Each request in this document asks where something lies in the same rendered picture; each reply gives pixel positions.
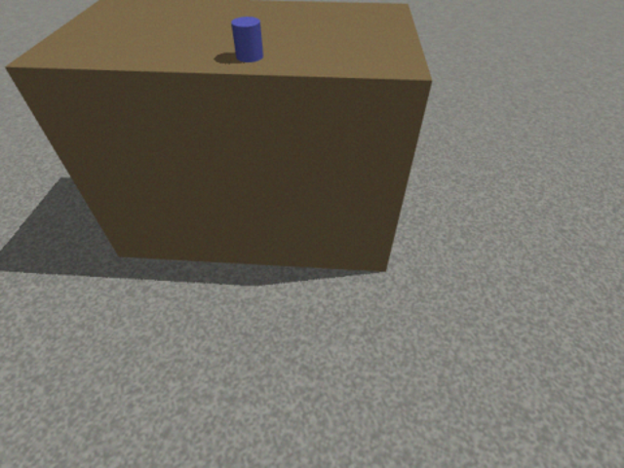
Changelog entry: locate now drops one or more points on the can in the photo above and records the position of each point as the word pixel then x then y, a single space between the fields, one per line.
pixel 247 39

